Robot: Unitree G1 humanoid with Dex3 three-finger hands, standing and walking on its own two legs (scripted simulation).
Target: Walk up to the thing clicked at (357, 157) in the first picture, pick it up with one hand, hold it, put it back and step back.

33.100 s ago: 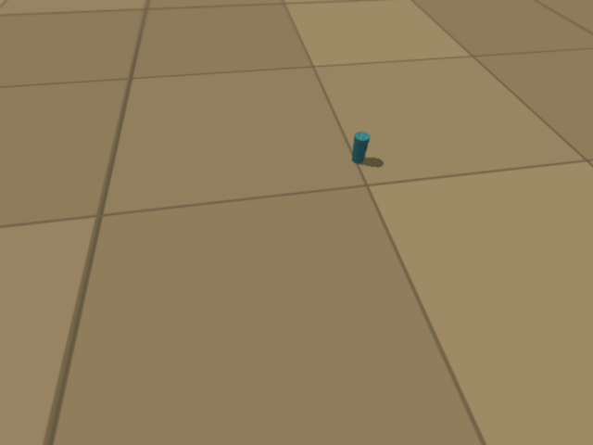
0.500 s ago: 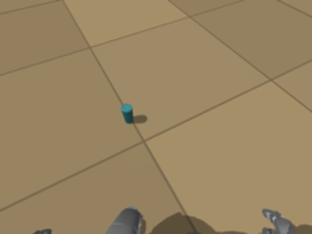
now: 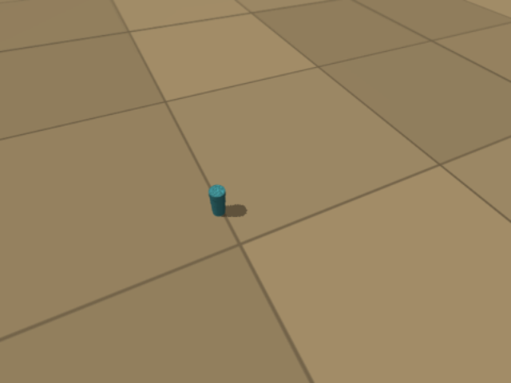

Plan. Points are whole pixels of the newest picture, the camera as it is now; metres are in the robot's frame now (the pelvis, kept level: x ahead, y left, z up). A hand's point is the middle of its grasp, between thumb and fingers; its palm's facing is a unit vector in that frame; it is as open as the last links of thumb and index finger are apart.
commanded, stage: step back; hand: left
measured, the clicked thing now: (217, 201) +1.00 +0.18 -0.68
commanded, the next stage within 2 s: stand in 0.66 s
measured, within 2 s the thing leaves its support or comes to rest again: neither
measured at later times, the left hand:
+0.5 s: hand out of the picture +0.12 +0.29 -0.15, palm faces +0.01 -0.93 -0.35, open 7.4 cm
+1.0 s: hand out of the picture +0.11 +0.27 -0.14, palm faces -0.03 -0.94 -0.33, open 7.4 cm
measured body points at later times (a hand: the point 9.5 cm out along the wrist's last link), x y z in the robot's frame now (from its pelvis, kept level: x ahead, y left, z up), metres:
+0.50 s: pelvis +0.04 +0.02 +0.01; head +0.05 +0.03 +0.46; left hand +0.12 +0.34 -0.12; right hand +0.14 -0.27 -0.12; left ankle +0.05 +0.15 -0.73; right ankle +0.03 -0.11 -0.73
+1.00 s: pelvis +0.03 +0.02 +0.02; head +0.03 +0.02 +0.47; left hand +0.11 +0.32 -0.11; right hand +0.11 -0.28 -0.11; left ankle +0.05 +0.15 -0.73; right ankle +0.03 -0.11 -0.73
